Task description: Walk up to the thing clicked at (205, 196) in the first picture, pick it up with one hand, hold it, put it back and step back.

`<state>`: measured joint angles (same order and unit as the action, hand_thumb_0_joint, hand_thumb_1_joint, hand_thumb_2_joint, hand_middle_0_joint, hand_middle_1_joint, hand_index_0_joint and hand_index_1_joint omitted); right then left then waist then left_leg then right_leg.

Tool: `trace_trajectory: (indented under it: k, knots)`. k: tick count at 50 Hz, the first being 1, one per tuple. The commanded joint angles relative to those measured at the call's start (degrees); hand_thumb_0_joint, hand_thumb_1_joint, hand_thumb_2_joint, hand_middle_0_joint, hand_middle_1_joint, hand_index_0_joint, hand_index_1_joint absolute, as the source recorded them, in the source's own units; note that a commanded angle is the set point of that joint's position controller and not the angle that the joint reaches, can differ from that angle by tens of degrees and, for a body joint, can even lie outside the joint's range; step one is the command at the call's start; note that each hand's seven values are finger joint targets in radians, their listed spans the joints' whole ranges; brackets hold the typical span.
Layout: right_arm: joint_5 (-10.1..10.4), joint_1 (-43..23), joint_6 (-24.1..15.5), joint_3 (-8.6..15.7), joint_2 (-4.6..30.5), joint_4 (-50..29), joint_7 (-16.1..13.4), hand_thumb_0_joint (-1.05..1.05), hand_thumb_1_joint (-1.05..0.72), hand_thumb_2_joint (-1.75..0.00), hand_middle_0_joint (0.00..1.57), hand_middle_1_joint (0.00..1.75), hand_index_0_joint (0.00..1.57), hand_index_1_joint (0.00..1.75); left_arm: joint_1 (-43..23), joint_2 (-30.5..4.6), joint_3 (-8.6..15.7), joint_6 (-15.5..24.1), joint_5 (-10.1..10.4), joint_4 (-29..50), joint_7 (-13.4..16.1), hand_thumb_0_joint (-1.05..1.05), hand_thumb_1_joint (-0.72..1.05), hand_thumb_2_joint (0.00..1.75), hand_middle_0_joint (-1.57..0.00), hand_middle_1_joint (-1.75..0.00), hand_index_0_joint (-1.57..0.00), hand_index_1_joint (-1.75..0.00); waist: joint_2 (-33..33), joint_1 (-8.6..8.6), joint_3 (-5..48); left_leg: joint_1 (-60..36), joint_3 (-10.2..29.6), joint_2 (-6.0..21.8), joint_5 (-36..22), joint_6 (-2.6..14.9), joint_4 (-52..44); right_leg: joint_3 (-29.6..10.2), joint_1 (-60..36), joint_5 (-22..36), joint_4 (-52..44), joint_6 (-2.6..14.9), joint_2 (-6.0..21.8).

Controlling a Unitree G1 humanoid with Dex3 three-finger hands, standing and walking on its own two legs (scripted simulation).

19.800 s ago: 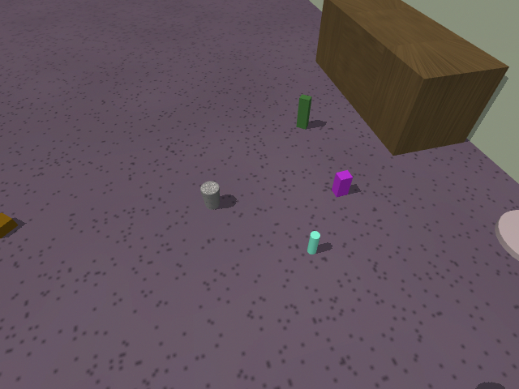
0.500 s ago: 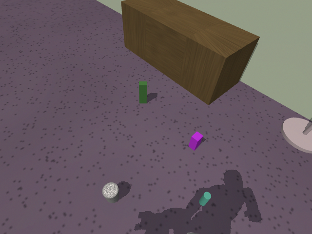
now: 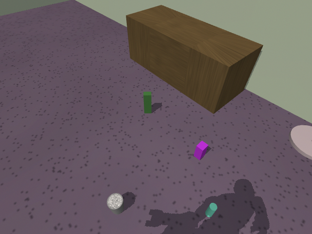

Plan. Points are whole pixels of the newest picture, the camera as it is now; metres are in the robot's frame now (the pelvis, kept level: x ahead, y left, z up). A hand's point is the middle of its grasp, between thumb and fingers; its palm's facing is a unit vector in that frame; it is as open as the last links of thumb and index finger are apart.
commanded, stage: walk up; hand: left
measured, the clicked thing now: (116, 204) +0.44 +0.24 -0.71
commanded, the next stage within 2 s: stand in 1.08 s
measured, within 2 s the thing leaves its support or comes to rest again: neither
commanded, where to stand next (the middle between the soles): +0.05 +0.00 m, yaw +0 degrees
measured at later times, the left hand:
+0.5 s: hand out of the picture +0.08 +0.26 -0.14, palm faces +0.01 -0.93 -0.36, open 7.4 cm
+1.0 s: hand out of the picture +0.11 +0.25 -0.14, palm faces +0.00 -0.94 -0.34, open 7.4 cm
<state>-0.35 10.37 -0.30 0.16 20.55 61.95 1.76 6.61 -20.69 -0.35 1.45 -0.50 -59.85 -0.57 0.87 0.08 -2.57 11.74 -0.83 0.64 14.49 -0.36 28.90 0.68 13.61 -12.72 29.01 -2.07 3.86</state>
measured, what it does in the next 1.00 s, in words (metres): stands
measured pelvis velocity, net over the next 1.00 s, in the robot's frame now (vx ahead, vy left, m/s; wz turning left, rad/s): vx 0.03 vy -0.01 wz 0.02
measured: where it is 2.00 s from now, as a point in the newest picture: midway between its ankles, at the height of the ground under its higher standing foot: outside the picture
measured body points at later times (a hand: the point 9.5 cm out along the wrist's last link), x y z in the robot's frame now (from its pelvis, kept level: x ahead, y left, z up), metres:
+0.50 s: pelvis +0.02 +0.00 +0.01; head +0.03 -0.01 +0.46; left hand +0.08 +0.31 -0.12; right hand +0.12 -0.30 -0.12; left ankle +0.01 +0.13 -0.74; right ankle +0.03 -0.15 -0.74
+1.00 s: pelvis +0.03 -0.01 +0.01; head +0.03 -0.01 +0.46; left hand +0.11 +0.29 -0.12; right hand +0.10 -0.31 -0.12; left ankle +0.01 +0.13 -0.74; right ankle +0.03 -0.15 -0.74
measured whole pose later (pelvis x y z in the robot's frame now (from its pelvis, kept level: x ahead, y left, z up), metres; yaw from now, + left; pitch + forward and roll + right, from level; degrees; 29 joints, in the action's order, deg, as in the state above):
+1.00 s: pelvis +0.03 -0.01 +0.01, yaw +1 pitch -3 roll +0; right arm -0.1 6.0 0.3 0.8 20.3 66.1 0.9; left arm 4.1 -19.7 0.6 0.9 -1.2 -66.2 -0.4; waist -0.3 0.0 -2.9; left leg 5.3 0.6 1.1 11.5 -1.2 19.5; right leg 2.7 6.5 -10.3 19.7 -2.0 3.3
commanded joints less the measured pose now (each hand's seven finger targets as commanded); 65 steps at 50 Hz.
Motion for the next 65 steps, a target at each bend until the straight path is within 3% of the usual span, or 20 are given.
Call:
trace_trajectory:
  k: [1,3,10,16,22,31,41,51,53,54,56,65]
  knots:
    - [-0.23,-5.41,-1.8,2.16,12.93,-2.67,-1.13,0.0,-0.9,-0.9,0.2,0.3,0.2,0.3,-1.91,-12.18,2.89,1.17,0.55,1.39,1.01,0.0,0.9,0.9,-0.2,-0.3,-0.2,-0.3,-4.84,-1.61,1.74,4.9,8.8,7.08,-1.65,2.81,-11.86,-2.77,-6.05,1.36,-6.11,3.5,2.02]
    - [-0.16,-5.52,-1.86,2.22,12.87,-2.03,-1.25,0.0,-0.9,-0.9,0.2,0.3,0.2,0.3,-2.46,-12.05,2.76,1.12,0.57,0.47,0.96,0.0,0.9,0.9,-0.2,-0.3,-0.2,-0.3,-5.37,-1.41,2.57,3.29,8.22,7.11,-4.57,2.46,-11.88,-2.61,-7.19,4.08,-6.83,3.34,2.41]
    - [-0.02,-7.13,-1.53,2.64,12.97,-0.83,-1.53,0.0,-0.9,-0.9,0.2,0.3,0.2,0.3,-3.77,-11.89,2.35,1.06,0.34,-1.79,0.89,0.0,0.9,0.9,-0.2,-0.3,-0.2,-0.3,-5.02,-0.68,3.89,-0.58,6.72,6.66,-6.95,2.12,-12.0,-2.11,-7.63,6.79,-9.46,2.76,2.93]
    - [0.21,-6.85,-1.11,2.91,12.73,-0.07,-1.57,0.0,-0.9,-0.9,0.2,0.3,0.2,0.3,-5.21,-12.04,2.43,1.3,0.05,-2.77,0.99,0.0,0.9,0.9,-0.2,-0.3,-0.2,-0.3,-1.3,0.41,5.17,-3.47,5.47,6.03,-9.83,1.99,-10.9,-2.41,-8.11,9.44,-10.65,2.8,3.88]
    - [0.22,-7.55,-0.82,2.96,12.5,0.33,-1.59,0.0,-0.9,-0.9,0.2,0.3,0.2,0.3,-5.06,-11.98,2.68,1.27,-0.02,-3.45,1.19,0.0,0.9,0.9,-0.2,-0.3,-0.2,-0.3,0.65,0.26,5.67,-6.06,5.02,5.98,-13.63,1.94,-10.5,-1.91,-7.84,11.51,-11.1,2.53,4.15]
    - [0.17,-8.13,-0.42,2.77,12.02,0.98,-1.57,0.0,-0.9,-0.9,0.2,0.3,0.2,0.3,-5.34,-11.87,3.08,1.08,-0.18,-3.42,1.31,0.0,0.9,0.9,-0.2,-0.3,-0.2,-0.3,-0.49,0.03,3.89,-5.07,5.11,5.59,-11.05,1.46,-11.8,-2.08,-7.92,8.47,-12.27,2.48,4.25]
    - [0.11,-8.12,-0.64,2.56,11.82,0.74,-1.69,0.0,-0.9,-0.9,0.2,0.3,0.2,0.3,-4.79,-11.72,3.41,0.83,-0.26,-3.17,1.25,0.0,0.9,0.9,-0.2,-0.3,-0.2,-0.3,-1.09,-0.34,4.4,-5.35,5.18,5.8,-12.77,1.38,-12.01,-1.5,-9.21,9.69,-12.02,2.38,3.89]
    - [-0.08,-7.09,-0.74,2.59,11.96,0.7,-1.88,0.0,-0.9,-0.9,0.2,0.3,0.2,0.3,-5.36,-11.47,3.53,0.59,-0.41,-2.44,1.13,0.0,0.9,0.9,-0.2,-0.3,-0.2,-0.3,-1.52,-0.14,4.55,-4.39,5.21,5.65,-10.69,1.53,-12.63,-1.77,-10.09,8.96,-11.71,2.71,3.98]
    - [-0.07,-6.91,-0.78,2.57,11.91,0.7,-1.9,0.0,-0.9,-0.9,0.2,0.3,0.2,0.3,-5.11,-11.31,3.52,0.53,-0.25,-2.4,1.1,0.0,0.9,0.9,-0.2,-0.3,-0.2,-0.3,-1.59,-0.33,4.28,-4.27,5.31,5.71,-11.12,1.5,-12.8,-1.72,-9.94,8.8,-11.67,2.59,3.68]
    - [-0.21,-8.93,-1.12,2.41,11.8,-0.17,-2.1,0.0,-0.9,-0.9,0.2,0.3,0.2,0.3,-5.25,-11.5,3.21,0.32,0.18,-2.35,1.13,0.0,0.9,0.9,-0.2,-0.3,-0.2,-0.3,-0.33,-0.3,2.59,-4.55,6.17,7.1,-17.38,0.83,-13.13,-1.93,-8.61,13.1,-11.24,2.55,4.14]
    - [-0.09,-8.15,-1.27,2.48,12.33,-0.04,-2.24,0.0,-0.9,-0.9,0.2,0.3,0.2,0.3,-4.82,-11.17,3.23,0.12,0.32,-2.26,1.12,0.0,0.9,0.9,-0.2,-0.3,-0.2,-0.3,-0.77,-0.3,3.77,-5.32,5.75,7.17,-18.59,0.48,-12.74,-1.94,-9.59,13.52,-11.3,2.52,4.3]
    - [0.03,-8.0,-1.08,2.17,12.01,0.04,-2.11,0.0,-0.9,-0.9,0.2,0.3,0.2,0.3,-4.19,-11.32,2.88,0.13,0.11,-2.12,0.97,0.0,0.9,0.9,-0.2,-0.3,-0.2,-0.3,-1.27,0.12,5.35,-6.29,5.15,6.95,-13.83,0.56,-13.19,-2.34,-10.04,11.58,-12.67,2.52,4.46]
